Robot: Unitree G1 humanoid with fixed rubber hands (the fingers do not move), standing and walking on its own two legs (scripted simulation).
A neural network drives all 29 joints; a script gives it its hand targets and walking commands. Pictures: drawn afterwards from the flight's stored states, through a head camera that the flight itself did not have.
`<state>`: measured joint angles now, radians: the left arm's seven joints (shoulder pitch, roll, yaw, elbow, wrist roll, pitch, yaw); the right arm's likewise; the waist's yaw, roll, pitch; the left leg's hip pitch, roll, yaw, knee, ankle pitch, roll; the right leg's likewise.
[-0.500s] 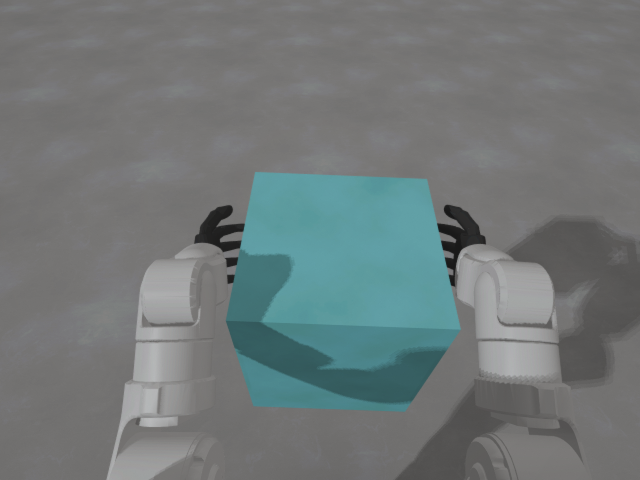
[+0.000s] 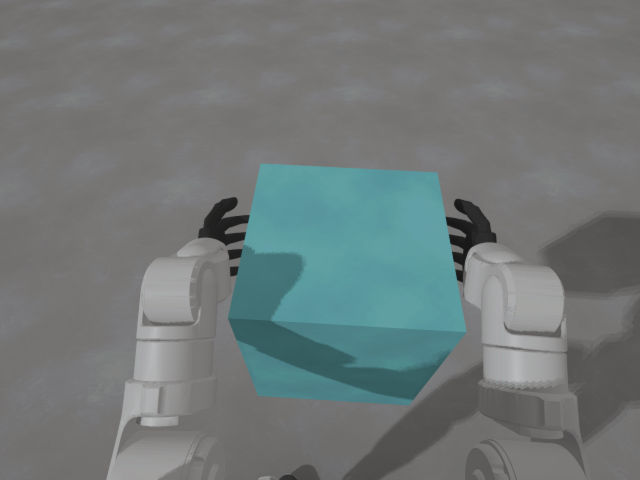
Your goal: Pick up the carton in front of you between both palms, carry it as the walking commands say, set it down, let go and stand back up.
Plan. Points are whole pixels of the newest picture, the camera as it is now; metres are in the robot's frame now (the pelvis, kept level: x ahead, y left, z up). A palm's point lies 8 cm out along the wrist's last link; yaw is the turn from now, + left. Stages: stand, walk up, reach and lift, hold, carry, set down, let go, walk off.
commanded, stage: carry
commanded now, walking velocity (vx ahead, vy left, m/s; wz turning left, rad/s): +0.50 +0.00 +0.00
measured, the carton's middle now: (340, 293) +0.35 +0.00 +0.05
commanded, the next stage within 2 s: none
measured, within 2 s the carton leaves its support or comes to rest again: neither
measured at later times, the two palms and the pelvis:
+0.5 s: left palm (267, 152) +0.58 +0.13 +0.10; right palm (457, 155) +0.58 -0.17 +0.10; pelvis +0.32 -0.02 +0.00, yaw -1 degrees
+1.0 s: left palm (276, 72) +0.87 +0.15 +0.09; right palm (419, 69) +0.87 -0.15 +0.10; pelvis +0.62 +0.00 -0.01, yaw -1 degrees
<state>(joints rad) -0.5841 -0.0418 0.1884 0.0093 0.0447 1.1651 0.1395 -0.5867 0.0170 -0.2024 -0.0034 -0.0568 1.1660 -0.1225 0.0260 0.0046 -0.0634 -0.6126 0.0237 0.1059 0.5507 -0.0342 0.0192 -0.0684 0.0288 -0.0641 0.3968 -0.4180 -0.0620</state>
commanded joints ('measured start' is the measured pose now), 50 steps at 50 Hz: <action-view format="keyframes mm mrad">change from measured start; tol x32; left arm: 1 -613 -949 -643 -54 -389 7 -256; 50 -23 -881 -779 -404 -330 84 -302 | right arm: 1 -585 1000 683 9 378 12 211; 50 53 926 765 -320 317 76 285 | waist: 1 -44 -155 -410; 4 -72 256 -579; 23 -46 164 -222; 27 0 -308 -388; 50 -55 82 -293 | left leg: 1 402 -71 106 -206 138 25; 4 1044 402 -647 -142 241 291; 22 727 199 -35 -270 305 80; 30 -109 77 -110 684 -414 -2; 46 93 50 86 -59 -19 -20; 50 710 204 -186 -195 -266 64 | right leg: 1 141 -161 -22 274 1036 -12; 4 -607 30 54 870 -120 59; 21 -467 -70 -108 109 340 74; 25 -27 -45 -158 18 296 30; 27 367 -454 510 -105 142 -143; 36 23 -332 108 -277 172 -82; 46 106 -279 -44 -173 454 -35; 50 -263 -144 -153 439 400 79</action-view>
